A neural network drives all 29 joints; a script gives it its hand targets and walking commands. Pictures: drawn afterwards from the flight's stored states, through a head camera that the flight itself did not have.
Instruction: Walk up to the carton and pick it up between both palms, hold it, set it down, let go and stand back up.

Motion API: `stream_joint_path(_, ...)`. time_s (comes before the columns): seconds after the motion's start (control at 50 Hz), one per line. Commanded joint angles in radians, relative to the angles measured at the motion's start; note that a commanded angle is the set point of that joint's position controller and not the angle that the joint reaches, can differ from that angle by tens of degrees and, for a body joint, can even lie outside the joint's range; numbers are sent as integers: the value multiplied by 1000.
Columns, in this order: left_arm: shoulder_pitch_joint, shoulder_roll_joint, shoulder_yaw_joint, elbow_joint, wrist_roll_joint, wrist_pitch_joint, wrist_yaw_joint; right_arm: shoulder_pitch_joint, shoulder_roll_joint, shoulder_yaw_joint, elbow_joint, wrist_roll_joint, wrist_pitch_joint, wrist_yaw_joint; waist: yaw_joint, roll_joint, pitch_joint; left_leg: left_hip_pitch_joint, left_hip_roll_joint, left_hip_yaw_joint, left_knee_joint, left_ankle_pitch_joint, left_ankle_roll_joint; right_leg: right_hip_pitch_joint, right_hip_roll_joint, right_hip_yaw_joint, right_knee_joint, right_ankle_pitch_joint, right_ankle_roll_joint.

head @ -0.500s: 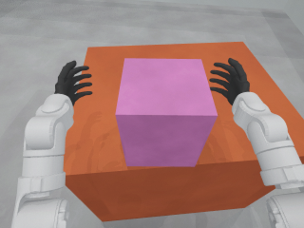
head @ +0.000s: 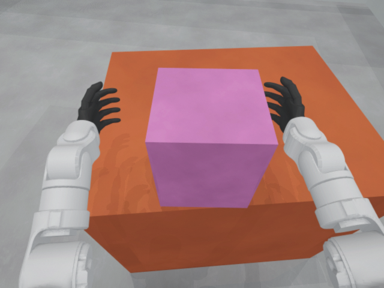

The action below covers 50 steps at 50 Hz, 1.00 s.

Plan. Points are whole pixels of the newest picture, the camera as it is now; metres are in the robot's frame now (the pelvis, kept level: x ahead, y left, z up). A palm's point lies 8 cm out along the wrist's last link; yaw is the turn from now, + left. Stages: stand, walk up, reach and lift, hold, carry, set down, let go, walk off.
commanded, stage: reach and lift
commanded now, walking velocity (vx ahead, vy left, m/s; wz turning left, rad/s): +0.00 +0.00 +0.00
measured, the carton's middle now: (205, 142) +0.42 +0.02 +0.05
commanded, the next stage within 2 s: none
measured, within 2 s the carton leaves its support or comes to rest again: neither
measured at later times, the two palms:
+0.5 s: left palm (111, 141) +0.39 +0.22 +0.08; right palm (278, 137) +0.42 -0.13 +0.09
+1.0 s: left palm (132, 139) +0.40 +0.18 +0.08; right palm (276, 136) +0.42 -0.12 +0.09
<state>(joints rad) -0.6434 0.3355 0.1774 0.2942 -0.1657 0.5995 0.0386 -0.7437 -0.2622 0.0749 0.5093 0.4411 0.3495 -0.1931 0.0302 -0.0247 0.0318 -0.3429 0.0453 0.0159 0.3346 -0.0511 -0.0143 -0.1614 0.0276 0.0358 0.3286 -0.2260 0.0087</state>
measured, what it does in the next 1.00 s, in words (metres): stands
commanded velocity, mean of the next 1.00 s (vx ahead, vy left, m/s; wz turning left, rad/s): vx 0.00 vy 0.00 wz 0.00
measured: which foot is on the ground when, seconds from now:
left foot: down 0.00-1.00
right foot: down 0.00-1.00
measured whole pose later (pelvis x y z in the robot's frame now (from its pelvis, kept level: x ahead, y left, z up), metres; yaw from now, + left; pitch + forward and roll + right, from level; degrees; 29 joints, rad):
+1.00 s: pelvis +0.01 +0.00 +0.00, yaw -2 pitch +6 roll -1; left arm -0.56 0.04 0.20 0.37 0.04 0.27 0.07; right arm -0.69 -0.13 0.09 0.65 0.26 0.07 -0.26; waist 0.05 -0.03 0.03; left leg -0.40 0.06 0.04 0.38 -0.08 -0.01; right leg -0.22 0.04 0.07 0.36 -0.24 0.01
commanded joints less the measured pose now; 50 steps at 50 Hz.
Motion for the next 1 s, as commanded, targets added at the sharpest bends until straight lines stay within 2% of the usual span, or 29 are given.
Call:
stream_joint_path(0.0, -432, 146, 19, -165, 3, -106, 3, -394, -135, -72, -181, -39, -81, -7, -2, 94, -645, 584, -44, 15, 78, 261, -10, -133, 40, -66, -34, 321, 57)
stream_joint_path(0.02, -396, 117, -3, -60, 3, -129, -1, -372, -114, -63, -125, -54, -91, -7, -8, 80, -577, 562, -42, 9, 79, 218, -5, -165, 35, -67, -41, 260, 58)
stream_joint_path(0.04, -390, 132, 15, -92, 15, -155, -3, -367, -97, -77, -157, -65, -107, -8, 8, 89, -606, 573, -43, 21, 73, 216, -4, -149, 35, -67, -40, 263, 52)
stream_joint_path(0.06, -413, 126, 11, -84, 7, -186, -4, -385, -97, -88, -116, -80, -121, -7, -5, 77, -609, 541, -42, 17, 77, 189, 3, -163, 29, -64, -33, 244, 48)
stream_joint_path(0.1, -398, 105, -9, -99, 13, -239, 3, -369, -75, -88, -160, -109, -160, -5, -3, 86, -661, 570, -36, 18, 83, 211, 0, -181, 35, -67, -36, 230, 52)
stream_joint_path(0.16, -372, 81, -4, 32, 25, -314, -6, -335, -32, -73, -49, -158, -197, -2, 18, 53, -592, 493, -30, 26, 73, 136, 7, -184, 22, -61, -29, 162, 50)
stream_joint_path(0.2, -394, 80, 2, 21, 30, -376, -3, -368, -32, -79, -57, -171, -235, 3, 33, 62, -638, 485, -29, 33, 89, 174, 2, -183, 19, -64, -19, 186, 46)
stream_joint_path(0.28, -414, 50, -14, -32, 26, -446, 10, -369, -12, -76, -110, -196, -296, 1, 17, 73, -769, 497, -36, 39, 124, 262, -9, -164, 27, -67, 1, 272, 50)
stream_joint_path(0.3, -401, 52, -2, -37, 34, -440, 10, -366, -13, -65, -128, -185, -301, -1, 38, 61, -797, 510, -36, 43, 129, 296, -9, -154, 31, -66, 4, 295, 57)
stream_joint_path(0.34, -385, 46, -2, -20, 45, -420, 10, -361, -28, -47, -96, -174, -294, -7, 37, 51, -783, 511, -40, 46, 130, 315, -13, -158, 36, -71, 7, 330, 61)
stream_joint_path(0.4, -340, 9, -20, 22, 50, -410, 13, -331, -15, -24, -19, -146, -299, -5, 38, 103, -722, 522, -32, 35, 140, 330, -18, -212, 40, -69, -9, 288, 46)
stream_joint_path(0.42, -343, 4, -22, -17, 54, -412, 11, -336, -27, -31, -49, -146, -311, -4, 38, 108, -754, 529, -32, 35, 146, 357, -23, -192, 41, -72, -6, 316, 47)
stream_joint_path(0.48, -370, -16, -24, 17, 64, -403, 12, -353, -14, -38, -1, -143, -300, -3, 23, 67, -676, 519, -27, 35, 121, 254, -17, -214, 41, -75, -34, 200, 42)
stream_joint_path(0.52, -372, -22, -17, 28, 72, -406, 17, -361, 6, -25, -26, -138, -306, -5, 37, 71, -689, 514, -25, 36, 127, 225, -7, -222, 37, -71, -27, 169, 40)
stream_joint_path(0.54, -355, -47, -21, 87, 84, -411, 16, -341, 27, -8, 38, -145, -303, -3, 43, 60, -629, 482, -24, 35, 120, 217, -7, -223, 33, -69, -23, 179, 40)
stream_joint_path(0.56, -364, -46, -16, 18, 83, -413, 19, -375, 14, -7, -37, -139, -318, -6, 47, 64, -701, 496, -31, 38, 127, 255, -10, -175, 36, -62, -16, 219, 44)
stream_joint_path(0.62, -343, -82, -14, 42, 95, -408, 20, -360, 43, 5, -7, -144, -313, -14, 45, 24, -680, 505, -28, 37, 127, 300, -8, -166, 39, -64, -15, 267, 49)
stream_joint_path(0.64, -351, -96, -21, 6, 105, -411, 19, -344, 47, 4, -10, -149, -317, -17, 38, 70, -676, 528, -29, 35, 132, 313, -18, -182, 38, -66, -24, 266, 46)
stream_joint_path(0.68, -376, -123, -28, -38, 113, -401, 24, -360, 52, -2, -17, -152, -318, -17, 44, 95, -676, 550, -28, 43, 126, 316, -26, -196, 40, -70, -36, 233, 46)
stream_joint_path(0.72, -353, -135, -21, -36, 120, -390, 27, -376, 59, 15, -46, -155, -319, -20, 57, 49, -684, 529, -30, 45, 131, 316, -9, -185, 41, -65, -32, 259, 46)
stream_joint_path(0.74, -359, -136, -12, -107, 130, -386, 32, -386, 75, 22, -103, -147, -325, -26, 60, 57, -724, 553, -27, 46, 136, 348, -18, -164, 46, -75, -17, 297, 51)
stream_joint_path(0.76, -340, -141, 1, -76, 143, -374, 32, -361, 78, 24, -50, -161, -314, -31, 58, 46, -682, 537, -33, 48, 132, 332, -11, -163, 42, -69, -19, 304, 56)
stream_joint_path(0.78, -359, -147, 5, -115, 142, -373, 33, -388, 82, 27, -92, -153, -315, -34, 61, 48, -694, 529, -33, 52, 131, 325, -10, -146, 40, -64, -19, 310, 56)
stream_joint_path(0.82, -348, -179, -14, -91, 162, -363, 29, -363, 105, 27, -37, -172, -305, -36, 50, 44, -638, 523, -35, 53, 111, 292, -10, -160, 38, -69, -28, 273, 58)
stream_joint_path(0.84, -344, -180, -5, -110, 169, -362, 31, -366, 116, 41, -67, -161, -309, -37, 70, 58, -654, 530, -34, 50, 121, 305, -10, -150, 38, -63, -24, 289, 59)
stream_joint_path(0.86, -317, -199, -3, -90, 177, -366, 34, -344, 118, 19, -47, -180, -311, -42, 50, 40, -639, 516, -40, 58, 117, 297, -10, -152, 34, -62, -32, 291, 61)
stream_joint_path(0.88, -318, -205, 6, -117, 186, -367, 34, -348, 141, 39, -62, -175, -316, -47, 65, 37, -653, 520, -39, 52, 116, 295, -4, -140, 38, -63, -30, 297, 62)
stream_joint_path(0.96, -307, -240, -7, -97, 210, -365, 24, -333, 171, 59, -47, -186, -319, -54, 53, 34, -606, 510, -38, 60, 104, 287, -4, -120, 36, -61, -23, 328, 60)
stream_joint_path(0.98, -309, -245, 9, -114, 218, -370, 24, -332, 180, 73, -56, -186, -319, -51, 71, 25, -616, 509, -41, 61, 101, 282, 3, -101, 32, -55, -23, 325, 66)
